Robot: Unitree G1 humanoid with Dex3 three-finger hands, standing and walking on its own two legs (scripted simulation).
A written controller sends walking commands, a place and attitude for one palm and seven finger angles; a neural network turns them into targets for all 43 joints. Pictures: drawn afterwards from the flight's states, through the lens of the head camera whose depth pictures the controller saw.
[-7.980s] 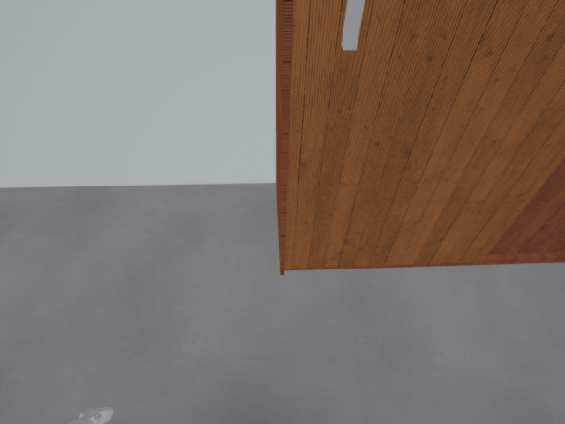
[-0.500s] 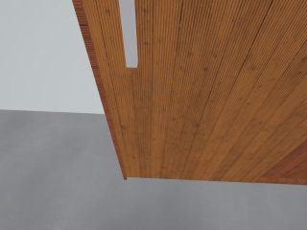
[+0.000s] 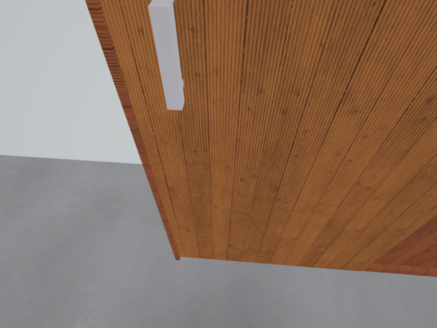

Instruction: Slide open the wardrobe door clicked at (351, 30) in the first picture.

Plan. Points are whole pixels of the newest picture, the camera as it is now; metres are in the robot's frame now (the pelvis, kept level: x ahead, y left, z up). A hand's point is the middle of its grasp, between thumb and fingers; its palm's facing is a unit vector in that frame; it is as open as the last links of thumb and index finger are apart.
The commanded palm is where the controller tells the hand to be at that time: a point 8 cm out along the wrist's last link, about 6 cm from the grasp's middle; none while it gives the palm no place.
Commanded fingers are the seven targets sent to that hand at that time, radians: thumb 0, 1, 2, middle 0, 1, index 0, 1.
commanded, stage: come to a stop and stand still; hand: left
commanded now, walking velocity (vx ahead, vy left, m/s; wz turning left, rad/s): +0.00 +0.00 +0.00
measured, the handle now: (172, 54) +0.46 +0.11 +0.26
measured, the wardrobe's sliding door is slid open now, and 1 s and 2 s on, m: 0.00 0.00 0.00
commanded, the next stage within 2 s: look again from close up in 1.10 s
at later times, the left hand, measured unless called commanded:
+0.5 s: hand out of the picture +0.00 +0.22 -0.17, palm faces -0.02 -0.98 -0.22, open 7.4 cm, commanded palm none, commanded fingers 0.00 0.90 0.90 -0.20 -0.30 -0.20 -0.30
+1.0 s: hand out of the picture -0.01 +0.20 -0.18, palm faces -0.02 -0.99 -0.16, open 7.4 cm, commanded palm none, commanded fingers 0.00 0.90 0.90 -0.20 -0.30 -0.20 -0.30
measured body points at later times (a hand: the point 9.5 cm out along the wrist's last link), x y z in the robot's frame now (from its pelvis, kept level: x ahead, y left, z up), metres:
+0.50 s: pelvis -0.03 +0.04 +0.00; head -0.02 +0.04 +0.45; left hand +0.01 +0.27 -0.15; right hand -0.04 -0.18 -0.16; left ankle +0.00 +0.10 -0.74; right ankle -0.03 -0.08 -0.74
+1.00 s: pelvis +0.00 +0.04 +0.00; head +0.01 +0.05 +0.45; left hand +0.00 +0.25 -0.16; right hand +0.01 -0.19 -0.15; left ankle +0.00 +0.10 -0.74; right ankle -0.03 -0.08 -0.74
